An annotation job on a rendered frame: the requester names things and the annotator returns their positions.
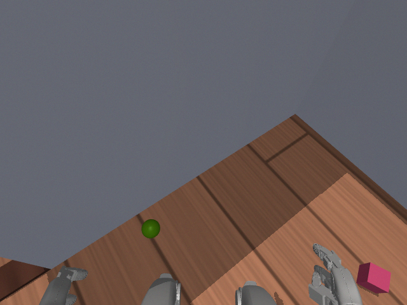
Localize left robot hand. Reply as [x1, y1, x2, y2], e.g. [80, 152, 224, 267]
[39, 266, 88, 305]

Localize right robot hand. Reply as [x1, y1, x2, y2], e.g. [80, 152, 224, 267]
[308, 243, 362, 305]

